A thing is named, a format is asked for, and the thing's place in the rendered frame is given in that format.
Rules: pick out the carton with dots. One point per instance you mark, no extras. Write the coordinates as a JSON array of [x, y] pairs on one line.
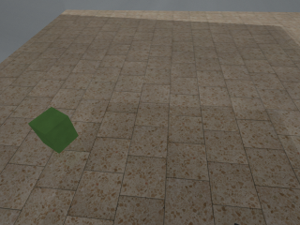
[[55, 129]]

